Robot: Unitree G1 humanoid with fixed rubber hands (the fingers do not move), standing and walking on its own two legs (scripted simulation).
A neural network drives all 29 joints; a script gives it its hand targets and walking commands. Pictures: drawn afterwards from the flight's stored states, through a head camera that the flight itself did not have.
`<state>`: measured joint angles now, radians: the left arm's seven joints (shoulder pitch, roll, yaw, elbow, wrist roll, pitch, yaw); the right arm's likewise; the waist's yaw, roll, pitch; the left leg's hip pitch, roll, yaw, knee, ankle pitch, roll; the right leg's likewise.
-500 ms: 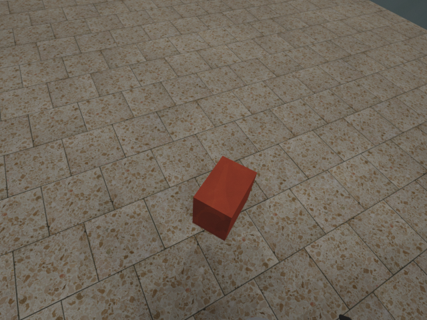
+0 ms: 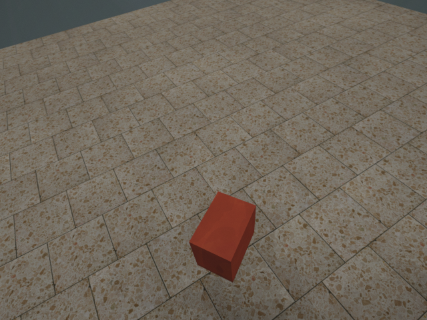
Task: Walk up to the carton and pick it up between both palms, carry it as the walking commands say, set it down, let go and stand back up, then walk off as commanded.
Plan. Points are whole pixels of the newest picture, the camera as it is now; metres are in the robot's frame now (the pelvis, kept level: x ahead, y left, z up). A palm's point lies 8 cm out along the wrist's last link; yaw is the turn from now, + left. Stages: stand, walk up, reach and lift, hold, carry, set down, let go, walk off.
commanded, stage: walk up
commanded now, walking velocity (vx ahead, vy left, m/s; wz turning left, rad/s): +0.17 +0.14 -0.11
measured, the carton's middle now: (225, 236) +0.58 +0.02 -0.65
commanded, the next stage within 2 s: none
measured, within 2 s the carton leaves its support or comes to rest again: neither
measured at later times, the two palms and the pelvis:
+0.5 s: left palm out of the picture +0.04 +0.24 -0.15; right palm out of the picture +0.08 -0.21 -0.13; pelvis +0.04 +0.02 +0.00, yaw +0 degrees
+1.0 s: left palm out of the picture +0.02 +0.21 -0.15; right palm out of the picture +0.03 -0.21 -0.15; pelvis +0.05 +0.00 +0.00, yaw +0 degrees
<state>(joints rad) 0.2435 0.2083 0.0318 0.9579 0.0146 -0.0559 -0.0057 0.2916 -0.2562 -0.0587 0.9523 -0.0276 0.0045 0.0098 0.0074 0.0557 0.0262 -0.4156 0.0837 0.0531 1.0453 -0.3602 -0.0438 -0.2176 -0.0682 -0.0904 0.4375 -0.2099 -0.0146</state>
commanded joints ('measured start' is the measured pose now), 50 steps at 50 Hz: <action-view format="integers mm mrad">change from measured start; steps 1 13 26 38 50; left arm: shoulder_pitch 48 151 93 107 138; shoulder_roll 140 16 24 2 -22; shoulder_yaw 27 -1 0 -3 -5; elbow -20 46 155 203 217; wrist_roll -6 -1 -5 -8 -10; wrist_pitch -22 60 51 43 40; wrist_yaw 13 37 42 49 55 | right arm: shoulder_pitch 72 -28 -35 24 58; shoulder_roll -31 -125 -1 34 59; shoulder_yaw -11 -6 23 32 36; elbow -2 10 103 173 202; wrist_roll -6 20 27 26 26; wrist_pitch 22 -1 -13 -15 -13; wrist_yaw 1 -38 -44 -48 -53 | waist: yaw -7 2 -8 -16 -23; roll -235 126 -34 -65 -58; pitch -10 -43 37 50 63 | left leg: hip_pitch -87 322 260 263 265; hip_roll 3 186 55 41 35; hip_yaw -40 -177 -95 -72 -60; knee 39 -718 -765 -748 -731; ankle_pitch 111 510 249 279 294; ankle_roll -16 91 80 65 56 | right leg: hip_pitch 92 -38 89 79 68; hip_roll -207 15 -30 -45 -49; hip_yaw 165 59 98 101 103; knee -108 12 -149 -159 -166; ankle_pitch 708 -104 66 73 83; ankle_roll -81 -3 3 -9 -14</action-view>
